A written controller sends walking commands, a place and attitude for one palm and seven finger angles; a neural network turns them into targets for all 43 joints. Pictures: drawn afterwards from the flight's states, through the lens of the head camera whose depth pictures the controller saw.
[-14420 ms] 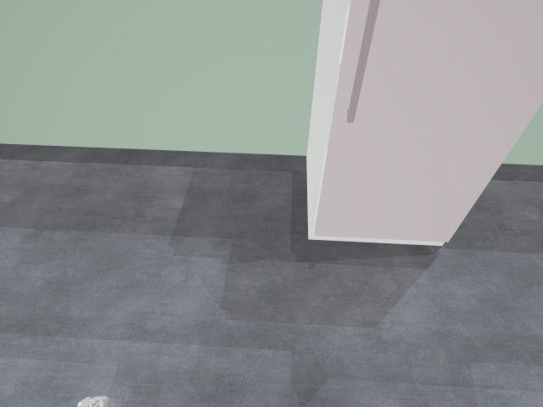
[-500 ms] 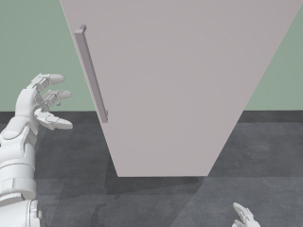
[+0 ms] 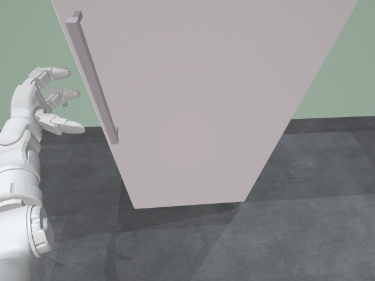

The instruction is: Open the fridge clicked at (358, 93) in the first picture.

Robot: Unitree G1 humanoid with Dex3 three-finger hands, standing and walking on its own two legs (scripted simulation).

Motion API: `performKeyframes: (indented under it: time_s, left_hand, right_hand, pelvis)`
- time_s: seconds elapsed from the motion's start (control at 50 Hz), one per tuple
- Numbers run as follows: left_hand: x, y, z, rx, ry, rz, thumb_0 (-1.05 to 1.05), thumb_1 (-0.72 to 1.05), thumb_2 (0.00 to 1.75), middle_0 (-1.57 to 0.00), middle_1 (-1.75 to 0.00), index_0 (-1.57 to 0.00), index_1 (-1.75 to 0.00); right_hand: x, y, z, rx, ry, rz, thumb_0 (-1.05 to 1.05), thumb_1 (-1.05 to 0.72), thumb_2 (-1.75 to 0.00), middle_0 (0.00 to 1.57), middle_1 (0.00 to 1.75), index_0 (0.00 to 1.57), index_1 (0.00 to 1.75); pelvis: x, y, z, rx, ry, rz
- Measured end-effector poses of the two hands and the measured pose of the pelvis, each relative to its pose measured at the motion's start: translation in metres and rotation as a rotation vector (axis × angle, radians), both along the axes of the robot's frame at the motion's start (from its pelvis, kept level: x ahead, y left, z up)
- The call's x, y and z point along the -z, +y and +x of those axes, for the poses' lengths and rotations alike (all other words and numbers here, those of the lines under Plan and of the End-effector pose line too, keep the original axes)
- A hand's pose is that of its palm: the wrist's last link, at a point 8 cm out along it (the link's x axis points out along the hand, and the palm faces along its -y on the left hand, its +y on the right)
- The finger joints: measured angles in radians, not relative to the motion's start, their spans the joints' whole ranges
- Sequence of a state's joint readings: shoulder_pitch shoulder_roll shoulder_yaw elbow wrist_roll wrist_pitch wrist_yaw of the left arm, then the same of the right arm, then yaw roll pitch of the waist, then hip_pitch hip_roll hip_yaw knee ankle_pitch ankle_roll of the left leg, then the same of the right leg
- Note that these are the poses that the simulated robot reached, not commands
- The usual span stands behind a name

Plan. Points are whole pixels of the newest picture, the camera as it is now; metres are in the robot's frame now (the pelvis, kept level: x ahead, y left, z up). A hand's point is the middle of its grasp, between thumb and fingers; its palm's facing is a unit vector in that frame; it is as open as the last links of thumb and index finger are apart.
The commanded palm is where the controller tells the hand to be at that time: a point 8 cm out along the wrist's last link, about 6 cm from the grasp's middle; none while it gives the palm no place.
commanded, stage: move the hooked fingers beside the handle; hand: left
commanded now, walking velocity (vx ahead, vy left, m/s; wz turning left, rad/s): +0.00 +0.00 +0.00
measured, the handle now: (100, 91) +0.51 +0.20 +0.12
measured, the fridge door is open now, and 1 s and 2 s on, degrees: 0 0 0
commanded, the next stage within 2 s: feel for the door with the fingertips in 0.84 s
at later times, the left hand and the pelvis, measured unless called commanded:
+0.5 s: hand (66, 104) +0.44 +0.25 +0.14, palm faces +0.07 -1.00 +0.00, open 14.0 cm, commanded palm +0.41 +0.30 +0.14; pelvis +0.01 +0.00 +0.00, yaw +0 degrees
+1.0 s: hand (68, 102) +0.44 +0.24 +0.15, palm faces +0.08 -1.00 -0.01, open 14.0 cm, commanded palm +0.41 +0.29 +0.14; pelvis +0.01 +0.00 +0.00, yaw +0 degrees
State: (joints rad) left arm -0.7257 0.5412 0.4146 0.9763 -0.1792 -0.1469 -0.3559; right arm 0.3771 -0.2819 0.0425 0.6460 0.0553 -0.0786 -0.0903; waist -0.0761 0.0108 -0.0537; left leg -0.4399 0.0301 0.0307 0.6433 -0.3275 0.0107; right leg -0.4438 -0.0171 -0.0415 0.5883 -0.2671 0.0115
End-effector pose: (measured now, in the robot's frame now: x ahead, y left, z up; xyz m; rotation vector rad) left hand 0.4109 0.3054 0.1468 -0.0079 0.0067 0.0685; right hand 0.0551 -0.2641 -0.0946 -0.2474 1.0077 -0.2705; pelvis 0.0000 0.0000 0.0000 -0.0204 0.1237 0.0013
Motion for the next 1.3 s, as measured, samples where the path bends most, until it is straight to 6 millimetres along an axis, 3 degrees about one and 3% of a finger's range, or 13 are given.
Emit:
performKeyframes:
  time_s: [0.14,0.26,0.48,0.72,1.04,1.3]
  left_hand:
    - [-0.001,-0.001,0.011,0.014,-0.015,0.005,-0.01,-0.50,0.30,-0.30,-1.20,-0.30,-1.20]
    - [0.003,-0.002,0.013,0.016,-0.012,0.005,-0.01,-0.50,0.30,-0.30,-1.20,-0.30,-1.20]
    - [0.004,-0.001,0.003,0.001,-0.017,0.006,-0.01,-0.50,0.30,-0.30,-1.20,-0.30,-1.20]
    - [0.001,-0.016,0.005,0.008,-0.014,0.013,-0.01,-0.50,0.30,-0.30,-1.20,-0.30,-1.20]
    - [-0.002,-0.009,0.002,0.002,-0.024,0.008,-0.01,-0.50,0.30,-0.30,-1.20,-0.30,-1.20]
    - [0.003,-0.040,0.005,0.023,-0.023,-0.008,-0.01,-0.50,0.30,-0.30,-1.20,-0.30,-1.20]
  right_hand:
    - [0.003,0.001,-0.016,0.024,0.060,-0.001,0.01,-0.91,-0.90,0.20,0.30,0.20,0.30]
    - [0.004,0.003,-0.017,0.034,0.070,0.009,0.01,-0.91,-0.90,0.20,0.30,0.20,0.30]
    - [0.002,0.009,0.011,0.001,0.007,0.024,0.01,-0.91,-0.90,0.20,0.30,0.20,0.30]
    - [0.000,0.010,0.035,-0.044,-0.047,0.030,0.01,-0.91,-0.90,0.20,0.30,0.20,0.30]
    - [0.005,-0.002,0.008,0.001,0.026,0.020,0.01,-0.91,-0.90,0.20,0.30,0.20,0.30]
    - [0.003,0.002,0.015,-0.009,-0.012,0.030,0.01,-0.91,-0.90,0.20,0.30,0.20,0.30]
  pelvis:
    - [0.001,0.002,0.001,0.004,0.022,-0.003]
    - [0.002,0.004,0.004,0.011,0.029,-0.004]
    - [0.001,0.004,0.007,0.004,0.018,-0.007]
    - [0.002,0.001,0.006,-0.009,0.011,-0.004]
    - [0.001,-0.004,0.005,-0.002,0.010,-0.002]
    - [0.001,-0.003,0.003,-0.003,0.001,-0.001]
